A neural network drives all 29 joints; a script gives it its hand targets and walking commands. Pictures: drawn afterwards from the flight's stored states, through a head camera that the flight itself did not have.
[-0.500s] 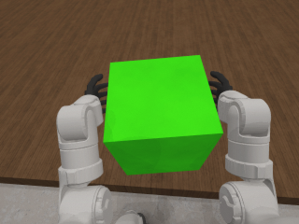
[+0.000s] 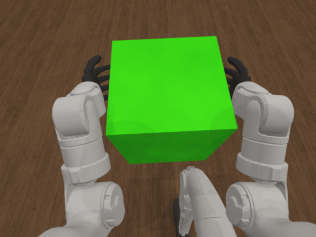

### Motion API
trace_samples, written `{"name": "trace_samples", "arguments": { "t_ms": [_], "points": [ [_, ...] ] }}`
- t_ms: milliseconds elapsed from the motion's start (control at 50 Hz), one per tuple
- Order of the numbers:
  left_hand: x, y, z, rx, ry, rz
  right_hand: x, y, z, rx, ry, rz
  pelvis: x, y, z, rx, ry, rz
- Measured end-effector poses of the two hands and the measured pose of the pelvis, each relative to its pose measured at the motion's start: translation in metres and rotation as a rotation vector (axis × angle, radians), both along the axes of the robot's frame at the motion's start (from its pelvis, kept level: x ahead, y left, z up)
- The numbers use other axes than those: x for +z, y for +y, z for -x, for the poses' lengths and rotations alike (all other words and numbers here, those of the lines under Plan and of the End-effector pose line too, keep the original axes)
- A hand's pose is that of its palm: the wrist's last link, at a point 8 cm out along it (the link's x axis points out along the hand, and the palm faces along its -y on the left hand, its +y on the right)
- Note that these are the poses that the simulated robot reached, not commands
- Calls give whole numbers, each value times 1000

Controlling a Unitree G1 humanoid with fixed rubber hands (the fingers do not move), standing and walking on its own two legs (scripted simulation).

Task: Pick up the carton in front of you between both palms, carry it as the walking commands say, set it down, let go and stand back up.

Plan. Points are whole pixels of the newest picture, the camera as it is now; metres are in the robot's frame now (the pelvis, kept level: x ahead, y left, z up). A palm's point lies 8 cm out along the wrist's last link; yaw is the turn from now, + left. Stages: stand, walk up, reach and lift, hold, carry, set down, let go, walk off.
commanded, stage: carry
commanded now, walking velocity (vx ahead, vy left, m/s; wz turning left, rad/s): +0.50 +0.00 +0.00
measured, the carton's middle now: (166, 110) +0.39 -0.02 +0.08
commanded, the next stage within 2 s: none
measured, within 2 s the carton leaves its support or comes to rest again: neither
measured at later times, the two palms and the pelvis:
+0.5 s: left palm out of the picture +0.77 +0.14 +0.37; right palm out of the picture +0.78 -0.16 +0.35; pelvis +0.39 -0.02 +0.14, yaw +0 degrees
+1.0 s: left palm out of the picture +1.05 +0.09 +0.24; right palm out of the picture +1.04 -0.20 +0.24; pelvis +0.71 -0.06 +0.14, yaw -1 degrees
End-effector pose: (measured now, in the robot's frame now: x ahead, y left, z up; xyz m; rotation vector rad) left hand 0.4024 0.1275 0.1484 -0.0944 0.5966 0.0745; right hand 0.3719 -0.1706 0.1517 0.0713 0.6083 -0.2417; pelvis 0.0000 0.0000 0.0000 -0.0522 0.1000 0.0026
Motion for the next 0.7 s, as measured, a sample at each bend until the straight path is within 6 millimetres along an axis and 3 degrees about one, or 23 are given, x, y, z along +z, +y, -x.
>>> {"name": "trace_samples", "arguments": {
  "t_ms": [80, 180, 260, 320, 400, 460, 540, 700],
  "points": [
    [8, 5, -60, 61, 47, -52, 4, 3, -85, 79, 48, -24, 17, -20, -76, -7, -17, -4],
    [37, 27, -112, 147, 123, -61, 36, 27, -170, 186, 121, -10, 73, -38, -141, -10, -30, -15],
    [80, 37, -160, 194, 122, -29, 84, 38, -229, 218, 119, 1, 118, -49, -196, 14, -30, -48],
    [123, 40, -206, 206, 80, -46, 120, 40, -277, 229, 76, -16, 141, -49, -240, 17, -20, -74],
    [180, 33, -279, 173, 1, -86, 163, 33, -337, 207, -3, -28, 151, -38, -303, 3, -10, -83],
    [207, 21, -335, 118, -39, -112, 185, 21, -379, 171, -42, -15, 147, -28, -355, -4, -19, -74],
    [220, 3, -407, 17, -51, -129, 201, 1, -425, 103, -47, 25, 130, -14, -425, -21, -52, -64],
    [202, -28, -510, -73, 123, -93, 192, -27, -498, 17, 133, 32, 149, -5, -508, -41, -31, -45]
  ]
}}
